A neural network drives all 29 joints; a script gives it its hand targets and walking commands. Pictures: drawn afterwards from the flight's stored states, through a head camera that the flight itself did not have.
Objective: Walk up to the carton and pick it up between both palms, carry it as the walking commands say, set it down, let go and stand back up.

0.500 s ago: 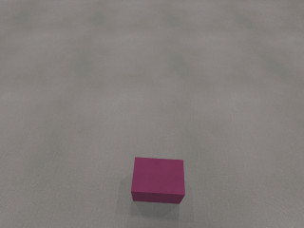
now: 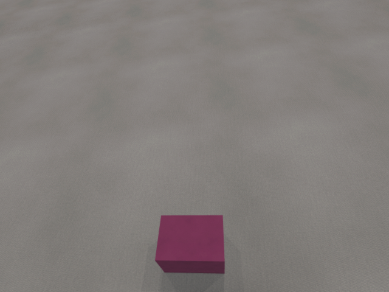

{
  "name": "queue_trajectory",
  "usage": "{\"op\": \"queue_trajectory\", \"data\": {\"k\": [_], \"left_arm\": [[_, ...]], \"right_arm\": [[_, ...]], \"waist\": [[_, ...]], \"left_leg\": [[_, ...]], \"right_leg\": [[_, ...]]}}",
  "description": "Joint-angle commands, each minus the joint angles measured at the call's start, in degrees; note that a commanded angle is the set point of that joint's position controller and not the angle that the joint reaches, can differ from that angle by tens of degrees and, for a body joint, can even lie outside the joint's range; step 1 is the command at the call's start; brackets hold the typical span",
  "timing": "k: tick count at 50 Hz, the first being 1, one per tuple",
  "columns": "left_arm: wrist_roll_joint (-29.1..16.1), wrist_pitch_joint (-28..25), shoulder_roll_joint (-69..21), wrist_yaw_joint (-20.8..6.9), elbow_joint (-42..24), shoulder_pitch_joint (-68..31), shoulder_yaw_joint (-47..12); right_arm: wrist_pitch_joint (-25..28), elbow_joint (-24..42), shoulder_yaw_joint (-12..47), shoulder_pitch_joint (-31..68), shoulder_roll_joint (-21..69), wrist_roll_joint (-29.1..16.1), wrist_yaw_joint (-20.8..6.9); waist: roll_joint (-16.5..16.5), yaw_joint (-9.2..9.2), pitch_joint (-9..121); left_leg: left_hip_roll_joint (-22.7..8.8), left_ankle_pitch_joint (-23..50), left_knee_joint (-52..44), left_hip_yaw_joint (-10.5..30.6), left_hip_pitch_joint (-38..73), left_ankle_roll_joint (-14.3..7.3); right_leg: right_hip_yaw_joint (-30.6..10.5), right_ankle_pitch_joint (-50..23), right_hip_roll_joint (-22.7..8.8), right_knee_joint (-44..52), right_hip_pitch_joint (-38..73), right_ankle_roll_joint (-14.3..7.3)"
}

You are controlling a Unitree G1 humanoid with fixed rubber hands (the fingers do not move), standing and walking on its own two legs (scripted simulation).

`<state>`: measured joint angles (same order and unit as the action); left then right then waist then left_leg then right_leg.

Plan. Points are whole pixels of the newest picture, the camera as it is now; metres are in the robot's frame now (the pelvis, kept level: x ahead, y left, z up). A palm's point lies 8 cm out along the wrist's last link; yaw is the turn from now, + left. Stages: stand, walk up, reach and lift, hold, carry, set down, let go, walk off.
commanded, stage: walk up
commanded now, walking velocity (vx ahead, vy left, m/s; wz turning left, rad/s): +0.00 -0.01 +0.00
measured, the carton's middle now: (192, 244) +0.43 +0.10 -0.68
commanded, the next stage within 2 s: none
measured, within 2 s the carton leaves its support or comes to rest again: neither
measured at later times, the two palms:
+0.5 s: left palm out of the picture -0.01 +0.28 -0.14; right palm out of the picture -0.02 -0.20 -0.14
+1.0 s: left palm out of the picture +0.00 +0.28 -0.14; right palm out of the picture +0.01 -0.18 -0.14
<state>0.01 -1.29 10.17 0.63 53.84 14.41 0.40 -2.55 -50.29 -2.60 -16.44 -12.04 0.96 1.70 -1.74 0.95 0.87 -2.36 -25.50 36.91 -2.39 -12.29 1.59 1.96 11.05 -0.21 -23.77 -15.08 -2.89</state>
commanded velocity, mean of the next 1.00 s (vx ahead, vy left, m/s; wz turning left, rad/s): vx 0.01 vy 0.00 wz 0.00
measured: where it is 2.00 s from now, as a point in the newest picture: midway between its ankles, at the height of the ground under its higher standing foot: outside the picture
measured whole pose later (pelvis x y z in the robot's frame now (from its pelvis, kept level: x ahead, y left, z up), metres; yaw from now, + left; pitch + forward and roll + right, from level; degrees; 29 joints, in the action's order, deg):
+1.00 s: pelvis -0.03 +0.05 -0.01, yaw +1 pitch +1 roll -1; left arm 0.0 0.0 10.2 0.7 57.6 14.7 0.8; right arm 1.0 -52.3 -0.1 -18.3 -9.4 1.0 1.5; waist -0.4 0.9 1.4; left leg -1.0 -16.6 26.1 -2.4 -10.2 -1.0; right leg 2.9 12.5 -0.5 -24.2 -12.2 0.3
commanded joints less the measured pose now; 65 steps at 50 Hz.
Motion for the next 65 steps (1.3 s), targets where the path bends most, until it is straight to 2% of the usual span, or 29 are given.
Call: {"op": "queue_trajectory", "data": {"k": [1,6,10,14,16,18,19,21,22,24,30,34,36,39,45,47,48,49,50,51,53,54,57,58,59,60,61,63,65], "left_arm": [[0.04,-1.10,6.56,1.30,1.03,6.33,0.87],[0.68,-0.28,6.61,1.09,-0.03,4.64,1.37],[0.84,0.61,8.21,0.94,-1.07,0.76,2.15],[0.72,1.42,8.60,0.83,-0.58,0.51,2.95],[0.73,2.10,9.01,0.63,-0.76,-0.74,3.31],[0.45,2.62,7.84,0.62,-0.49,-0.63,3.38],[0.41,2.59,7.02,0.47,-0.96,-0.87,2.93],[0.43,3.06,4.27,-0.36,-1.44,0.75,2.00],[0.49,3.10,4.03,-0.44,-0.96,2.14,1.95],[0.58,2.77,4.80,-0.58,0.54,4.09,2.11],[0.20,0.70,3.77,0.29,1.75,3.03,1.08],[0.26,0.58,5.15,0.79,3.25,4.25,0.88],[0.19,0.57,4.61,1.08,3.69,4.50,0.79],[0.27,0.41,4.18,1.14,3.67,3.99,0.49],[0.23,0.86,3.51,1.31,2.94,4.48,0.47],[0.10,0.78,4.26,1.23,3.29,5.41,0.43],[1.34,0.56,5.30,1.37,3.48,5.45,1.54],[1.70,0.77,7.54,0.44,2.99,7.50,2.37],[1.87,1.33,8.49,-0.37,1.16,3.41,2.40],[1.96,1.38,7.13,-0.58,0.01,0.20,1.86],[2.05,0.45,5.12,-0.83,-0.64,-0.87,1.30],[1.87,-0.13,3.56,-0.89,-0.11,0.49,1.09],[1.51,-1.14,3.10,-0.73,1.93,6.07,1.01],[1.25,-1.40,4.10,-0.41,3.30,9.68,1.46],[1.15,-1.70,7.59,0.26,4.95,14.32,2.53],[1.48,-1.61,13.13,0.94,6.41,20.69,4.43],[1.96,-1.43,14.90,1.37,6.24,20.93,4.38],[1.70,-2.02,11.67,1.59,5.37,17.75,3.37],[1.19,-2.82,8.93,1.66,5.82,19.09,2.94]], "right_arm": [[-0.53,-2.78,-1.26,-4.93,-3.30,-0.33,-0.81],[-0.79,-3.31,-1.09,-4.69,-2.51,-0.19,-0.79],[-0.44,-3.51,-0.79,-5.41,-2.47,-0.10,-0.73],[0.04,-4.47,-0.17,-7.38,-1.59,-0.17,-0.50],[0.39,-5.39,-0.04,-9.73,-1.36,-0.08,-0.64],[0.91,-6.43,0.31,-10.97,-1.11,-0.10,-0.13],[1.44,-6.27,-0.02,-11.46,-3.05,0.00,-0.01],[1.89,-5.56,-0.42,-8.55,-6.54,0.78,0.06],[1.98,-4.36,-0.54,-4.78,-7.25,0.75,0.00],[2.63,-3.55,-0.75,-0.02,-6.60,0.20,0.07],[4.78,-4.04,0.79,-5.04,-3.71,-0.71,0.27],[4.70,-3.18,0.75,-4.52,-4.30,-0.75,0.25],[4.70,-3.23,0.93,-5.05,-3.13,-0.92,0.43],[4.43,-3.86,0.97,-5.13,-2.72,-0.85,0.45],[3.82,-4.38,1.61,-6.12,-1.25,-0.84,0.43],[3.86,-4.16,1.48,-5.61,-2.14,-0.93,0.42],[3.85,-4.42,0.21,-5.67,-3.95,0.28,0.51],[3.65,-4.43,-0.86,-9.53,-6.09,0.78,-0.11],[2.70,-4.33,-1.52,-9.74,-7.98,1.28,-0.57],[2.39,-4.87,-1.30,-9.94,-8.03,1.62,-0.73],[2.42,-5.59,-1.49,-8.93,-8.94,1.57,-0.51],[2.71,-6.08,-1.27,-7.90,-8.05,1.72,-0.39],[3.44,-5.72,-1.45,-4.62,-7.43,1.25,-0.63],[3.49,-4.78,-1.24,-2.13,-6.64,1.32,-0.81],[3.80,-3.70,-0.89,0.90,-5.26,1.06,-1.05],[3.70,-1.14,-0.25,4.78,-2.94,1.21,-1.34],[3.31,-0.54,-0.44,6.30,-3.51,1.38,-1.31],[3.12,-0.39,-1.10,5.76,-3.77,1.49,-2.28],[3.69,-0.75,-0.91,3.87,-2.13,1.26,-2.64]], "waist": [[10.43,0.24,1.45],[10.08,0.11,-1.77],[10.20,-1.25,-1.94],[11.09,-2.01,-2.28],[8.32,-4.02,-3.29],[7.62,-4.47,-5.29],[3.58,-4.55,-4.72],[-9.02,-2.72,-8.02],[-10.13,-1.04,-10.08],[-6.37,1.22,-9.79],[-2.81,-0.96,2.91],[-1.87,-0.10,2.69],[1.56,-0.25,1.65],[-0.44,-0.73,2.26],[-0.91,-0.95,-1.48],[1.29,-0.63,-0.80],[-1.04,-1.49,1.47],[-2.16,-2.43,3.90],[-4.94,-3.72,-3.48],[-6.45,-4.65,-8.02],[-8.37,-3.85,-11.41],[-9.41,-3.25,-10.11],[-7.28,-0.85,-5.17],[-4.86,1.45,-4.34],[3.02,4.21,-1.30],[14.14,7.33,-1.21],[11.49,6.18,-2.15],[4.94,4.20,-3.22],[6.91,4.23,-1.07]], "left_leg": [[0.81,4.90,4.92,3.15,-4.59,-1.68],[0.41,5.89,3.92,2.30,-4.25,-1.32],[0.90,3.39,1.75,1.14,-1.28,-1.94],[1.00,4.10,-3.89,-0.36,1.32,-2.03],[1.43,7.89,-8.47,-2.50,4.86,-2.46],[0.49,10.94,-14.38,-2.35,5.33,-2.66],[-2.85,8.13,-18.96,2.53,4.15,-3.48],[-10.51,-9.31,-30.43,14.65,-4.12,-6.47],[-12.71,-11.15,-34.09,16.68,-8.70,-7.02],[-11.38,-5.43,-31.40,12.55,-11.11,-6.68],[-7.72,30.22,-18.74,6.40,7.66,-5.84],[-5.73,31.20,-17.28,5.52,6.02,-5.14],[-5.17,31.88,-16.47,4.48,5.73,-4.60],[-4.49,33.70,-16.12,3.91,7.13,-3.66],[-4.26,26.25,-17.54,4.57,4.36,-3.42],[-4.25,25.04,-17.53,4.91,4.51,-3.16],[-4.92,16.42,-15.73,5.50,3.60,-3.41],[-6.95,-10.23,-15.04,11.17,2.40,-6.44],[-8.11,-23.02,-19.20,15.54,-1.30,-7.18],[-10.05,-25.12,-23.39,19.23,-1.48,-8.24],[-12.55,-20.89,-27.03,20.52,-1.84,-8.80],[-12.41,-15.89,-26.91,18.67,-1.59,-8.83],[-8.99,-9.17,-22.38,11.47,-3.50,-7.60],[-6.32,-6.78,-17.73,8.70,-8.36,-5.79],[-2.32,-0.90,-7.04,4.30,-13.36,-3.72],[3.07,-2.64,9.63,-0.75,-25.33,-0.87],[0.42,-3.08,17.26,3.17,-27.05,-0.94],[-0.61,2.42,21.96,3.79,-28.15,-1.59],[0.02,4.79,20.23,1.32,-28.88,-1.61]], "right_leg": [[-12.41,-23.12,-11.92,9.74,10.80,1.56],[-15.81,1.36,-12.18,14.29,3.34,-0.08],[-16.04,12.61,-12.21,15.06,-1.63,-2.69],[-14.06,14.83,-11.78,14.76,-2.55,-3.65],[-12.37,17.99,-10.57,13.82,-5.63,-2.92],[-9.52,17.58,-8.53,11.40,-5.16,-1.70],[-6.82,15.94,-6.42,7.62,-5.05,-0.69],[-0.97,11.99,0.08,-1.42,-4.39,2.87],[1.78,8.00,1.55,-6.45,-1.65,3.99],[-0.31,3.91,0.36,-6.88,2.13,3.87],[-1.84,-5.93,-2.54,2.17,4.77,2.62],[-2.52,-11.64,-4.34,1.19,8.52,1.95],[-2.69,-14.81,-4.98,1.23,8.35,1.92],[-2.96,-15.94,-5.34,0.52,7.35,1.37],[-3.31,-10.87,-5.63,2.40,6.13,1.32],[-3.75,-11.62,-5.51,3.01,5.98,1.30],[-1.65,-4.45,-6.27,-1.31,5.40,1.30],[-5.31,20.37,-7.82,-3.68,1.70,-0.15],[-6.86,30.94,-7.01,-2.97,-7.69,0.06],[-3.99,29.14,-5.49,-5.03,-13.53,1.39],[1.30,17.51,-3.90,-10.91,-13.88,3.19],[3.65,11.87,-2.69,-11.62,-9.71,3.79],[3.90,9.18,-1.89,-4.03,0.38,3.20],[0.74,8.45,-3.60,-0.83,7.99,1.88],[-8.73,11.13,-10.37,5.42,15.21,-0.85],[-28.02,12.29,-23.92,13.39,21.03,-4.98],[-32.40,6.06,-28.30,13.64,18.51,-6.91],[-23.62,-11.35,-24.25,9.68,19.41,-6.04],[-14.27,-34.84,-20.37,4.07,23.87,-3.13]]}}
